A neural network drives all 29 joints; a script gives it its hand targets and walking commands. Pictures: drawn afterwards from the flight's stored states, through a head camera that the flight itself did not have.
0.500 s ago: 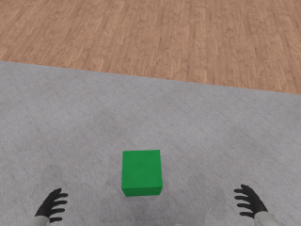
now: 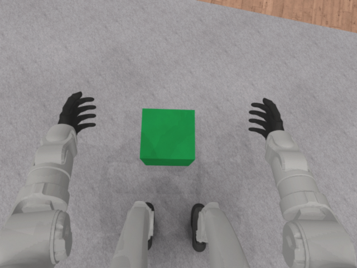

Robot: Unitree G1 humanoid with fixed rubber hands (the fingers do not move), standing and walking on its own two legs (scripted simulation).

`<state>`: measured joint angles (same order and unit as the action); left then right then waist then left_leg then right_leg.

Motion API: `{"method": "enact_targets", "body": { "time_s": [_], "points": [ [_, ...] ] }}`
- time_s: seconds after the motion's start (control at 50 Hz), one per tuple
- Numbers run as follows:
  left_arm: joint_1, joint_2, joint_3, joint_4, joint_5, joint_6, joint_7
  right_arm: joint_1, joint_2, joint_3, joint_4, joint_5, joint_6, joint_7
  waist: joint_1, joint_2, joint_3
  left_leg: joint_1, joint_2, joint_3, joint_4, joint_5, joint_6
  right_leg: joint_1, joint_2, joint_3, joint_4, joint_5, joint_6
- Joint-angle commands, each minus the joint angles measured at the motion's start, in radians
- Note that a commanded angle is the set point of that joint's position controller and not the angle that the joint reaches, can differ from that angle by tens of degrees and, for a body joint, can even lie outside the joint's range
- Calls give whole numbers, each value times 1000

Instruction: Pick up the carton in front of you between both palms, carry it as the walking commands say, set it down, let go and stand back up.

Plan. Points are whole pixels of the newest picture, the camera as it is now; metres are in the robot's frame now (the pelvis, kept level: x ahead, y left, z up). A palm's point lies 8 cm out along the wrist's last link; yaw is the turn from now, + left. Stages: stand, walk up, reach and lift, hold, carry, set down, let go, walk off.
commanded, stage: reach and lift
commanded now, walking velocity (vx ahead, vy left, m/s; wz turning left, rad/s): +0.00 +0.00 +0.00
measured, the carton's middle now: (168, 140) +0.49 +0.03 -0.55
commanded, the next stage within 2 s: none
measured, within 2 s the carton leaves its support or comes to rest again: neither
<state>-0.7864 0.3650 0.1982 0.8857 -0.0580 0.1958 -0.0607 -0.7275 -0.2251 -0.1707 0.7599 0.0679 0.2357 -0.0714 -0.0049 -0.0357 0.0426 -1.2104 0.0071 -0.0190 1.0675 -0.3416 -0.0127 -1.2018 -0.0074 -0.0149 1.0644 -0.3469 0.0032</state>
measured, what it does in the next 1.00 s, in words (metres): lowers itself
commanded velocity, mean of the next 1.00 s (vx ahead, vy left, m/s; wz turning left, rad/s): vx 0.00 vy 0.00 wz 0.00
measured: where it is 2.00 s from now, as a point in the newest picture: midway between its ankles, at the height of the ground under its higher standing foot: (172, 235)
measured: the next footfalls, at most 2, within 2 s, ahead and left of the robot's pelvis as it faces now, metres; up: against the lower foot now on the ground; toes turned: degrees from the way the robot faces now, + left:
none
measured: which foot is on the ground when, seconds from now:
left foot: down 0.00-1.00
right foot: down 0.00-1.00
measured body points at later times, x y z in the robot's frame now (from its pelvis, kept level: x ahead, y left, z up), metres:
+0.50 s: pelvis +0.00 +0.01 -0.06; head +0.32 +0.02 +0.26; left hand +0.52 +0.23 -0.19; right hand +0.52 -0.15 -0.20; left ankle +0.08 +0.13 -0.64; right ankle +0.07 -0.12 -0.64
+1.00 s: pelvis -0.05 +0.00 -0.27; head +0.32 +0.01 +0.00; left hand +0.51 +0.22 -0.43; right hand +0.51 -0.16 -0.43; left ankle +0.07 +0.13 -0.64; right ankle +0.07 -0.12 -0.64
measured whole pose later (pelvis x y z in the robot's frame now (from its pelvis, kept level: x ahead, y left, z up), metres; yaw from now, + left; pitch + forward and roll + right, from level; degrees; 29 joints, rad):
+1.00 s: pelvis -0.05 +0.00 -0.27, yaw -1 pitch +42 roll -1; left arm -1.39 0.42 0.16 1.07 -0.17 0.09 0.05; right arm -1.37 -0.28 -0.15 1.00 0.16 0.12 -0.16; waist 0.01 -0.03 0.23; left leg -2.23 0.00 -0.05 2.03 -0.52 -0.04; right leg -2.22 0.02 -0.02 2.02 -0.52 0.00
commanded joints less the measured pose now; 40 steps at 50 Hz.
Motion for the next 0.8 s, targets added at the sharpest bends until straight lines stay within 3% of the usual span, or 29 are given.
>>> {"method": "enact_targets", "body": {
  "time_s": [0.0,0.06,0.08,0.1,0.12,0.14,0.16,0.18,0.2,0.24,0.3,0.34,0.4,0.42,0.44,0.48,0.5,0.52,0.56,0.58,0.6,0.62,0.64,0.66,0.68,0.72,0.74,0.76,0.78],
  "points": [
    [-500,143,1,-80,10,10,3,-403,-84,-65,4,23,4,-25,0,110,-832,340,-50,29,-106,84,-20,230,54,-20,-90,41,39],
    [-512,90,48,55,18,3,6,-469,-71,-115,82,-54,1,-35,-28,91,-796,250,-58,23,-86,59,-20,134,57,-21,-70,-13,34],
    [-535,59,81,40,32,-5,5,-531,-95,-81,73,-52,-4,-26,-4,34,-784,222,-46,28,-75,4,-15,141,59,-16,-59,-52,40],
    [-553,96,107,78,72,-15,5,-592,-81,-124,41,-47,-10,-31,34,118,-824,166,-49,70,-76,21,-25,207,68,9,-75,-11,30],
    [-538,119,123,80,60,-25,8,-573,-56,-132,75,-66,-17,-22,19,48,-870,170,-51,36,-71,59,-14,199,64,-6,-46,9,46],
    [-567,128,136,77,92,-25,9,-603,-91,-142,79,-84,-26,-25,73,52,-870,176,-69,44,-68,88,-14,195,55,-4,-48,33,49],
    [-522,52,111,57,94,-42,11,-546,-121,-235,79,-134,-48,-23,-19,116,-891,230,-68,31,-81,139,-31,140,77,-28,-66,74,35],
    [-618,85,157,-47,115,-68,19,-547,-104,-192,53,-146,-71,-19,53,95,-1068,327,-67,28,-53,226,-27,176,89,-18,-27,135,49],
    [-596,76,157,27,70,-70,16,-608,-74,-148,5,-126,-83,-20,6,22,-1088,267,-62,32,-33,256,-24,195,82,-21,-46,190,38],
    [-627,126,176,-31,117,-97,33,-676,-31,-159,-72,-83,-103,-26,82,16,-1163,257,-70,43,-18,337,-4,243,94,-12,-6,287,50],
    [-683,66,161,-55,108,-103,40,-647,-66,-172,35,-96,-108,-17,49,62,-1098,244,-73,35,7,364,-21,111,84,-25,0,241,47],
    [-574,25,165,-3,116,-99,35,-605,-20,-192,62,-139,-113,-9,21,9,-997,128,-73,-6,21,318,-22,45,76,-35,60,240,39],
    [-524,10,209,47,163,-124,30,-520,5,-197,117,-132,-134,-8,45,92,-950,-2,-65,33,101,397,-40,-29,82,5,110,324,21],
    [-470,-23,194,72,138,-124,27,-532,-25,-205,124,-146,-142,-8,30,81,-986,-13,-72,39,136,373,-40,-35,83,3,139,328,21],
    [-470,34,245,43,177,-141,30,-510,18,-193,71,-138,-149,-9,75,66,-1026,-37,-64,23,182,471,-28,-58,86,27,190,407,31],
    [-500,-60,177,31,121,-159,38,-509,-4,-229,118,-164,-177,-12,38,64,-1034,-41,-69,6,216,523,-33,-165,101,-6,232,394,35],
    [-472,-29,225,65,131,-158,34,-485,-14,-194,96,-176,-181,-15,12,-8,-1030,-111,-64,0,260,507,-30,-157,93,-2,258,445,26],
    [-464,10,159,34,107,-159,40,-497,-20,-212,30,-161,-187,-14,-33,28,-1070,-72,-50,-33,274,508,-15,-231,106,-39,328,364,41],
    [-473,-6,190,-2,97,-168,47,-495,-17,-167,78,-130,-189,-22,70,55,-1030,-84,-73,21,362,473,-32,-389,97,-20,354,277,41],
    [-535,56,174,-21,97,-168,57,-577,-67,-164,32,-115,-198,-28,69,69,-1088,-153,-64,28,407,454,-48,-324,93,-12,390,313,30],
    [-541,28,132,-30,46,-175,63,-594,-37,-99,-4,-85,-197,-28,29,-23,-1109,-164,-64,4,406,418,-22,-305,105,-62,450,303,42],
    [-586,90,108,-14,46,-157,72,-627,-95,-96,8,-48,-196,-38,19,4,-1142,-147,-55,15,469,399,-19,-322,90,-47,489,256,46],
    [-562,87,87,-36,16,-155,73,-611,-88,-100,61,-36,-179,-51,63,87,-1128,-189,-60,31,480,426,-42,-320,87,-29,506,289,35],
    [-564,52,42,-61,-35,-156,72,-586,-76,-62,22,-37,-175,-54,10,36,-1222,-211,-67,33,531,374,-26,-267,90,-49,541,288,39],
    [-581,60,49,-41,-42,-152,75,-633,-53,-28,-22,19,-174,-56,78,62,-1198,-149,-60,20,560,395,-18,-400,98,-59,585,223,51],
    [-680,181,66,8,-11,-140,92,-691,-116,-22,51,47,-159,-64,58,48,-1112,-200,-41,49,617,257,-10,-462,80,-45,614,83,43],
    [-717,124,29,-98,-84,-144,98,-717,-135,-45,19,33,-157,-75,17,44,-1215,-277,-61,54,650,260,-24,-285,83,-39,645,183,30],
    [-697,140,-16,-91,-87,-141,100,-677,-99,1,8,66,-150,-87,65,75,-1276,-246,-53,62,650,231,-27,-193,92,-43,681,213,45],
    [-710,199,0,-61,-95,-134,96,-731,-75,6,38,74,-137,-95,60,9,-1203,-345,-44,57,671,201,-21,-268,85,-35,690,167,37]
  ]
}}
